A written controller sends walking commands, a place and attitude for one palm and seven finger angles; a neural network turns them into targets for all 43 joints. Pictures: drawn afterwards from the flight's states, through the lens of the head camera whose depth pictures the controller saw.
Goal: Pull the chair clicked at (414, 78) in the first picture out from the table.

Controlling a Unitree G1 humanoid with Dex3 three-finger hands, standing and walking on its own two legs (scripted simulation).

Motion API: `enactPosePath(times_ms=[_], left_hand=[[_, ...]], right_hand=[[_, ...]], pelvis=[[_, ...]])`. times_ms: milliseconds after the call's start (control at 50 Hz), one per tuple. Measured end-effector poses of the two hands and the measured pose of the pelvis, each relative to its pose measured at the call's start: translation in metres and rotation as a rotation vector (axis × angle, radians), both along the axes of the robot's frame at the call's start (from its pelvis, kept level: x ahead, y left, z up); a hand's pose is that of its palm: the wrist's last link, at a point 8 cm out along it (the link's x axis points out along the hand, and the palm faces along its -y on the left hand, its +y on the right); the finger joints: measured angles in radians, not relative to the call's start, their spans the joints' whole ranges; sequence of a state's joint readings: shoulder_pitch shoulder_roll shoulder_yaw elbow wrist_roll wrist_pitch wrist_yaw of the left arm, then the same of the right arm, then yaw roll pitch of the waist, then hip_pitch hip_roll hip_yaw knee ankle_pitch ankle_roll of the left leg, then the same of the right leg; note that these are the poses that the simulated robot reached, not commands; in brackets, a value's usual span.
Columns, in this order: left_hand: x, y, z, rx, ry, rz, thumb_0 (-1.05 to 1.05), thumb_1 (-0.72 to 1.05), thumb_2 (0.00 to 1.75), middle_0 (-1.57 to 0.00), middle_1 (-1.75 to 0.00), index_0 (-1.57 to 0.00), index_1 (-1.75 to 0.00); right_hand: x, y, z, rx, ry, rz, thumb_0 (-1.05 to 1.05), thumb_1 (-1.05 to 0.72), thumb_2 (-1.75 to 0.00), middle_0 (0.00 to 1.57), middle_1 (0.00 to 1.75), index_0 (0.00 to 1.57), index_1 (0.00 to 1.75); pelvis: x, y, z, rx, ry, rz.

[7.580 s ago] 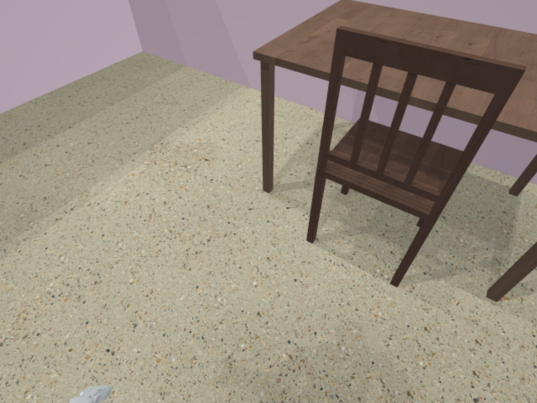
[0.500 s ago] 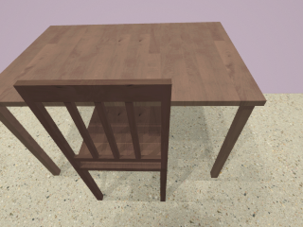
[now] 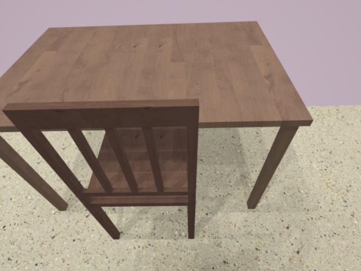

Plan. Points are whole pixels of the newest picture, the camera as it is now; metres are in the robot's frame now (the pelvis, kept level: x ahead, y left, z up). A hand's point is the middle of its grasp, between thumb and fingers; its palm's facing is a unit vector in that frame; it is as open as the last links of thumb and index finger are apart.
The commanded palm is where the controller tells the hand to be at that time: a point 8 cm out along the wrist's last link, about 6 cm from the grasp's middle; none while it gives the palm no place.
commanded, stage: look again from close up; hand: left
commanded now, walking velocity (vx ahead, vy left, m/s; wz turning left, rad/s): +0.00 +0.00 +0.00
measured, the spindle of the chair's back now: (124, 163) +0.42 +0.20 -0.07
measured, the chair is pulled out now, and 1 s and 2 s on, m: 0.00 0.00 0.00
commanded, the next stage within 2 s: raise the hand toward the chair's back in 0.58 s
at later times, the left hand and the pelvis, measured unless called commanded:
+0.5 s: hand out of the picture +0.01 +0.17 -0.17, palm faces +0.01 -0.98 -0.22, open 7.3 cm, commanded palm none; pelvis +0.01 -0.01 +0.00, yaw +0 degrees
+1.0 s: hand (120, 225) +0.22 +0.15 +0.00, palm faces +0.01 -1.00 +0.07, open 8.4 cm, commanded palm +0.13 +0.22 -0.07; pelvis -0.02 +0.01 -0.05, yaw +1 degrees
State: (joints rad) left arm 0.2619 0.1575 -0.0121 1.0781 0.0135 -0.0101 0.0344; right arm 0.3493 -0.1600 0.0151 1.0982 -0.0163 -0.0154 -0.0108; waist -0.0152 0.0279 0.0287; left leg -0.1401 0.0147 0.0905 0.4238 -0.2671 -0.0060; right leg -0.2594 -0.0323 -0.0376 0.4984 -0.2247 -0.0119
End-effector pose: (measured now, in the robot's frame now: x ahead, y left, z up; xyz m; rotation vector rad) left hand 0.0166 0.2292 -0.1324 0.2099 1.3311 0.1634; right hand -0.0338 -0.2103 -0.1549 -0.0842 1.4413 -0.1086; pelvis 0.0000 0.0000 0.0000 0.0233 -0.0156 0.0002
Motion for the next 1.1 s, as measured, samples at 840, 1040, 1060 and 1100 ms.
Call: enactPosePath(times_ms=[840,1040,1060,1100], left_hand=[[0.104,0.018,0.091,0.061,-0.714,0.09,0.05,0.92,0.88,-0.2,-0.29,-0.19,-0.3],[0.163,-0.035,0.104,-0.29,-1.37,-0.141,0.01,0.7,0.8,-0.18,-0.26,-0.17,-0.27],[0.152,-0.035,0.088,-0.292,-1.323,-0.137,0.01,0.67,0.79,-0.18,-0.26,-0.17,-0.26],[0.127,-0.029,0.057,-0.274,-1.204,-0.102,0.01,0.62,0.77,-0.18,-0.25,-0.17,-0.26]], right_hand=[[0.085,-0.029,0.02,-0.121,-0.445,0.034,0.02,-0.92,-0.9,0.2,0.3,0.2,0.3],[0.209,-0.045,0.072,-0.203,-0.948,0.185,0.02,-0.91,-0.9,0.2,0.3,0.2,0.3],[0.218,-0.043,0.073,-0.204,-0.963,0.205,0.02,-0.91,-0.9,0.2,0.3,0.2,0.3],[0.235,-0.037,0.071,-0.2,-0.98,0.246,0.02,-0.91,-0.9,0.19,0.3,0.2,0.3]], pelvis=[[-0.003,0.004,-0.007,-0.018,0.001,0.04],[-0.021,0.004,-0.057,-0.001,0.174,0.025],[-0.022,0.003,-0.063,-0.003,0.185,0.029],[-0.023,0.003,-0.073,-0.01,0.205,0.039]])
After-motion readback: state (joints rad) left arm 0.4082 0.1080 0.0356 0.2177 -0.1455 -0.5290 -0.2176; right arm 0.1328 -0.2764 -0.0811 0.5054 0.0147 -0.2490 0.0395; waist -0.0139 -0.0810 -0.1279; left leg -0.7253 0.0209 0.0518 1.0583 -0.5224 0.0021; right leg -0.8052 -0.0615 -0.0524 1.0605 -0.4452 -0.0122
